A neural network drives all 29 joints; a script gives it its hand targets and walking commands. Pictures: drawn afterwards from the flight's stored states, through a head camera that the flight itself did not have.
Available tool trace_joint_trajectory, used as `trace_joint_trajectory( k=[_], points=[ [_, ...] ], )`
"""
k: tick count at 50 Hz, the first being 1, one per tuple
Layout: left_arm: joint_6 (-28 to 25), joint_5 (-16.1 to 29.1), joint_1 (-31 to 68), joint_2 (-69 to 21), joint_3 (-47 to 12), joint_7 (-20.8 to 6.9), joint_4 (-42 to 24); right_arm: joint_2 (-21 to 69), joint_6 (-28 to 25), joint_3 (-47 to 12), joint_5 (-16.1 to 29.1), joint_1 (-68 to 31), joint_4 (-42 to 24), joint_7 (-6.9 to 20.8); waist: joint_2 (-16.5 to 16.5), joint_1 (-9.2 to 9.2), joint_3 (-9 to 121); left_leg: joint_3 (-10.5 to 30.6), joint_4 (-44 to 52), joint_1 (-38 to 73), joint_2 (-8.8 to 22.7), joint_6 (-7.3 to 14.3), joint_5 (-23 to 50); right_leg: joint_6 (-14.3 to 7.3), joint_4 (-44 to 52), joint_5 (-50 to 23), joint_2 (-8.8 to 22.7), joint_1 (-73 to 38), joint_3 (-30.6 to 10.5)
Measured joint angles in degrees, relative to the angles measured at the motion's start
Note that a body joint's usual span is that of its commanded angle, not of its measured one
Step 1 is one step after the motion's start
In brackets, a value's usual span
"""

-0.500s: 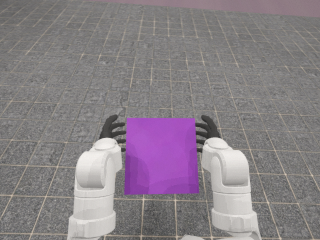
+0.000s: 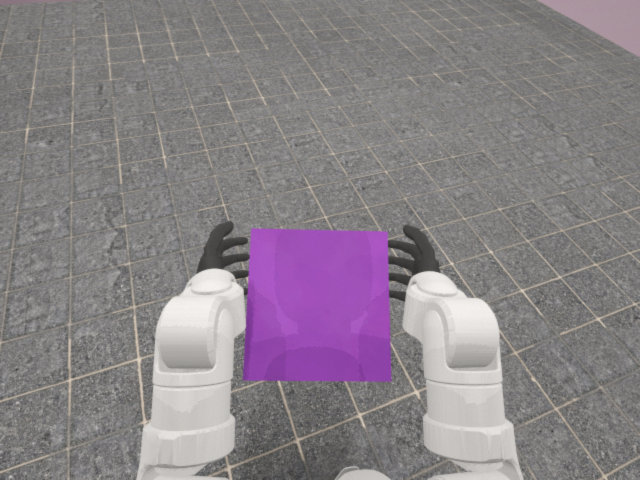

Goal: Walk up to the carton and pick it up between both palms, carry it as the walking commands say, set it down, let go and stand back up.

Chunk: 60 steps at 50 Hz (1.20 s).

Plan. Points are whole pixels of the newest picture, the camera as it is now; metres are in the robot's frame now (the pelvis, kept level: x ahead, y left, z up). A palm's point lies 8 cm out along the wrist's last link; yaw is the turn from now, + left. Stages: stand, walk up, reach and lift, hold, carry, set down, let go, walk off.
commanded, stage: carry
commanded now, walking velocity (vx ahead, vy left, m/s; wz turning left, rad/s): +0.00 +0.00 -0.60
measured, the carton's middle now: (316, 307) +0.34 -0.01 +0.00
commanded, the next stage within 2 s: none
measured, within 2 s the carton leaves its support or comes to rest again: neither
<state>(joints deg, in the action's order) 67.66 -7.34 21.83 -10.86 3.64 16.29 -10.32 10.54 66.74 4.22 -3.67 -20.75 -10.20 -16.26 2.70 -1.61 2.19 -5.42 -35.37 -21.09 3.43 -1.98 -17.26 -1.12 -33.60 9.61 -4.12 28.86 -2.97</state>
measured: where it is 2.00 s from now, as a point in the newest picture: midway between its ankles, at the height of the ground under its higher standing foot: outside the picture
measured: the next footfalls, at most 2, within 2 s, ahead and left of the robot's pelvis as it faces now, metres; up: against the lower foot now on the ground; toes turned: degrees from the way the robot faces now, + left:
right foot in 0.26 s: +0.02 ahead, -0.15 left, +0.00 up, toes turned -17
left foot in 0.64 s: +0.03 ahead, +0.09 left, +0.00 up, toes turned -18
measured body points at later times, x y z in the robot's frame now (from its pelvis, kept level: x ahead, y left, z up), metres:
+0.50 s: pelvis -0.05 -0.04 +0.01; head -0.03 -0.05 +0.45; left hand +0.30 -0.05 +0.09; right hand +0.20 -0.27 +0.08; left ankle +0.00 +0.11 -0.67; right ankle -0.02 -0.14 -0.72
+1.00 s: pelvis -0.10 -0.03 +0.00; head -0.09 -0.04 +0.45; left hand +0.23 -0.12 +0.10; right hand +0.09 -0.32 +0.09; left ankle -0.02 +0.10 -0.71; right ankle -0.15 -0.13 -0.73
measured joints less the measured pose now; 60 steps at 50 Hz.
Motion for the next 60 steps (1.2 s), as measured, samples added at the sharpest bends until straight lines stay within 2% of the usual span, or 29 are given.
trace_joint_trajectory(
  k=[3,4,6,8,11,13,14,15,17,21,25,29,31,32,33,34,35,37,39,41,44,46,47,48,49,51,52,56,60],
  points=[
    [0.72,0.83,-1.61,0.55,0.36,0.21,-0.53,-0.10,0.62,-1.15,-0.41,0.22,1.26,0.62,-1.12,2.01,0.16,-1.91,0.15,1.36,2.85,1.19,-0.20,2.99,-15.54,12.54,0.65,3.19,4.56],
    [1.11,1.22,-1.71,0.59,0.39,0.31,-0.59,-0.17,0.85,-1.28,-0.65,0.43,1.39,0.80,-1.34,2.69,0.15,-2.44,0.85,2.02,3.70,0.97,-0.29,3.41,-19.68,14.02,1.31,3.50,5.69],
    [1.73,2.09,-1.41,0.52,0.06,0.51,-0.98,-0.24,1.04,-0.89,-1.16,0.64,1.13,0.75,-1.74,3.91,0.08,-3.26,1.93,2.75,5.28,0.27,0.14,4.08,-21.93,15.38,2.64,2.39,7.12],
    [1.87,2.63,-0.76,0.30,-0.33,0.72,-1.55,-0.14,0.92,-0.20,-1.65,0.35,0.50,0.46,-2.35,4.74,-0.08,-4.01,1.97,2.76,6.90,-0.41,0.45,4.51,-18.95,16.66,3.51,-0.09,8.10],
    [1.58,2.38,0.28,-0.08,-0.15,1.09,-1.59,0.21,0.88,0.45,-2.21,-0.63,0.13,0.31,-3.37,4.99,0.14,-5.35,0.35,1.88,9.34,-1.57,0.00,4.46,-8.98,15.57,4.04,-4.96,9.50],
    [1.48,1.91,1.18,-0.44,0.28,1.17,-0.69,0.44,1.04,0.96,-2.61,-1.30,0.56,0.28,-3.99,4.89,0.62,-6.16,-2.77,0.63,11.08,-2.69,-1.37,3.80,1.57,7.13,3.79,-9.12,10.14],
    [1.09,1.66,1.59,-0.64,0.25,1.11,0.37,0.44,0.87,1.53,-2.77,-1.42,0.93,0.34,-5.25,4.68,0.63,-5.25,-5.41,-0.67,12.39,-3.22,-2.25,1.99,2.27,3.37,2.65,-8.86,10.39],
    [0.71,1.56,1.89,-0.79,0.06,0.99,1.67,0.29,0.70,2.00,-2.72,-1.05,1.15,0.32,-5.51,4.42,0.74,-3.27,-9.01,-2.48,11.90,-3.90,-7.33,0.33,0.88,3.18,2.20,-7.60,9.95],
    [0.54,1.51,2.14,-0.88,-0.21,0.62,3.52,0.02,0.76,2.64,-2.16,-0.20,1.44,0.09,-4.71,3.05,0.26,0.36,-17.84,-6.46,8.65,-4.56,-15.08,-1.47,-0.69,4.55,2.50,-6.04,8.52],
    [0.40,0.48,1.71,-0.70,0.24,-0.02,3.62,-0.18,1.07,2.12,-0.18,0.35,0.94,-0.25,-3.52,-0.06,-1.36,1.73,-25.10,-10.73,5.14,-4.59,-12.50,-1.72,0.56,2.98,2.41,-4.99,5.36],
    [-0.51,-0.06,1.48,-0.62,1.33,-0.39,1.69,-0.09,0.35,0.99,0.91,0.08,-0.33,-0.43,-2.43,-1.40,-1.85,1.99,-21.89,-10.49,3.26,-4.23,-10.93,-1.75,1.46,0.87,1.60,-3.71,2.41],
    [-0.62,-0.07,1.26,-0.53,1.06,-0.26,0.60,0.06,0.21,0.67,0.54,-0.34,-0.78,-0.60,-1.37,-0.92,-0.61,2.12,-13.51,-6.68,1.01,-3.28,-9.96,-1.21,2.13,-0.73,0.95,-2.35,-0.03],
    [-0.31,0.04,1.10,-0.47,0.91,0.07,0.43,0.15,0.43,0.65,0.20,-0.59,-0.47,-0.52,-0.81,-0.32,0.25,1.68,-6.04,-2.80,-0.15,-2.61,-8.45,-0.71,2.32,-1.40,0.52,-1.75,-1.17],
    [-0.05,0.11,1.04,-0.44,0.83,0.26,0.41,0.23,0.61,0.74,-0.01,-0.80,-0.17,-0.46,-0.82,-0.03,0.76,1.32,-1.14,-0.22,-0.34,-2.06,-7.00,-0.42,2.18,-1.61,0.05,-1.39,-1.54],
    [0.10,0.13,1.04,-0.41,0.90,0.41,0.50,0.31,0.53,0.71,-0.26,-0.94,0.40,-0.39,-0.10,0.16,0.96,0.79,1.91,0.97,-0.56,-0.90,-2.07,-0.10,1.65,-1.62,0.02,-1.07,-1.98],
    [0.19,0.30,0.70,-0.26,0.93,0.52,0.54,0.34,0.45,0.51,-0.53,-0.95,1.06,-0.24,0.39,0.48,1.04,0.28,2.12,1.06,-0.39,0.14,0.49,0.81,-0.05,0.82,0.10,-0.48,-1.81],
    [0.43,0.61,0.11,-0.05,1.01,0.58,0.36,0.33,0.56,0.21,-0.69,-0.95,1.66,-0.08,0.22,1.08,1.06,-0.24,1.66,1.11,0.36,0.81,0.90,2.02,-4.77,6.24,0.14,0.83,-0.27],
    [1.21,1.30,-0.69,0.23,1.10,0.71,-0.07,0.24,1.01,-0.27,-1.06,-0.76,2.34,0.34,-0.48,2.46,0.67,-1.36,1.80,2.09,2.30,1.12,0.36,3.51,-17.22,13.14,0.78,3.37,3.31],
    [1.96,2.12,-0.64,0.25,0.64,0.86,-0.50,0.12,1.24,-0.01,-1.61,-0.40,2.16,0.51,-0.75,3.78,0.29,-2.27,2.66,2.94,3.90,0.63,0.47,4.06,-23.88,14.87,2.03,3.71,5.30],
    [2.25,2.79,-0.17,0.09,-0.03,1.03,-1.23,0.13,1.18,0.77,-2.07,-0.43,1.27,0.37,-1.21,4.78,-0.18,-3.07,2.79,3.09,5.47,0.07,0.77,4.46,-23.52,15.90,3.09,2.09,6.47],
    [1.89,2.69,0.61,-0.20,-0.19,1.49,-1.79,0.39,1.18,1.44,-2.33,-1.12,0.11,0.46,-2.13,5.15,-0.39,-4.50,1.48,2.33,7.80,-0.77,0.49,4.52,-16.25,16.83,4.04,-1.92,8.00],
    [1.81,2.42,1.14,-0.41,0.13,1.63,-1.62,0.59,1.31,1.52,-2.63,-1.63,0.12,0.32,-2.83,4.93,-0.17,-5.52,-0.32,1.51,9.37,-1.57,-0.23,4.30,-7.85,14.28,4.14,-5.62,9.06],
    [1.86,2.21,1.49,-0.55,0.33,1.64,-1.24,0.66,1.45,1.64,-2.77,-1.82,0.29,0.24,-3.01,4.81,0.07,-6.06,-1.77,0.98,10.08,-2.10,-0.89,4.19,-1.93,10.80,4.09,-8.07,9.33],
    [1.76,1.97,1.91,-0.75,0.46,1.59,-0.50,0.69,1.50,2.00,-2.91,-2.02,0.56,0.21,-3.73,4.62,0.26,-6.23,-3.90,0.07,11.18,-2.69,-1.86,3.10,1.79,5.56,3.53,-9.27,9.41],
    [1.35,1.78,2.19,-0.91,0.31,1.45,0.72,0.56,1.27,2.44,-2.94,-1.78,0.82,0.22,-4.60,4.45,0.33,-4.89,-6.94,-1.37,11.44,-3.58,-4.07,1.43,1.00,4.03,2.68,-8.24,9.16],
    [1.07,1.74,2.62,-1.08,-0.06,1.09,2.86,0.23,1.26,3.22,-2.49,-0.80,0.94,0.10,-4.45,3.30,-0.14,-0.96,-15.26,-4.97,8.62,-4.45,-13.06,-0.81,-1.16,5.01,2.53,-6.42,7.92],
    [1.14,1.68,2.62,-1.08,-0.21,0.84,3.42,0.07,1.42,3.31,-2.13,-0.37,0.90,-0.13,-4.17,2.46,-0.50,0.22,-18.78,-6.59,7.17,-4.45,-14.89,-1.26,-1.26,5.24,2.63,-6.04,7.26],
    [0.69,0.72,2.25,-0.92,0.40,0.20,2.88,-0.12,1.63,2.62,-0.01,0.17,-0.41,-0.39,-3.17,-0.51,-2.18,1.64,-23.28,-9.97,4.14,-4.09,-12.29,-1.45,0.16,3.25,2.29,-5.15,4.45],
    [-0.32,0.19,1.94,-0.81,1.29,0.07,0.88,0.03,0.94,1.47,0.88,-0.24,-1.69,-0.43,-2.05,-1.44,-2.46,2.24,-18.14,-8.85,2.18,-3.26,-10.51,-1.35,0.89,1.33,1.51,-3.95,1.72]
  ],
)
